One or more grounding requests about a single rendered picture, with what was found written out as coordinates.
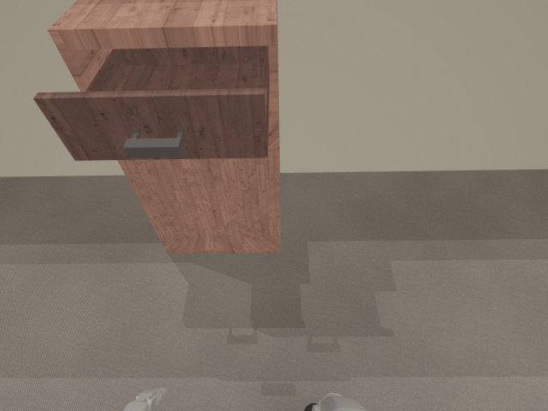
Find handle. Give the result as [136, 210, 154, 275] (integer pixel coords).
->
[123, 128, 185, 158]

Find drawer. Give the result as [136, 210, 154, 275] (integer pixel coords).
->
[33, 45, 270, 161]

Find cabinet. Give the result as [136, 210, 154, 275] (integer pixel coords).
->
[48, 0, 281, 253]

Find right robot shin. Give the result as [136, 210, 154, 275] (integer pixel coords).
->
[320, 393, 342, 402]

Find left robot hand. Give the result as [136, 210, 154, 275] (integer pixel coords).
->
[123, 388, 168, 411]

